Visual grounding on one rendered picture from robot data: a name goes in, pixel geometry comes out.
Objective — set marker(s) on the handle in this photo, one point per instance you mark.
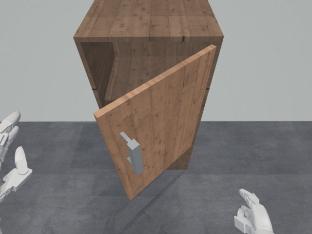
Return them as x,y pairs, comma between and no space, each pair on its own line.
134,153

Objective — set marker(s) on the robot right hand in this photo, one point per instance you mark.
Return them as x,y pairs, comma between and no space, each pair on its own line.
256,217

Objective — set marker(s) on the cupboard door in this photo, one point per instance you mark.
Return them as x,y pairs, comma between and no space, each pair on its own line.
161,115

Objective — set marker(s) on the robot left hand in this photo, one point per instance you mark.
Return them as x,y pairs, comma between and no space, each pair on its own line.
19,175

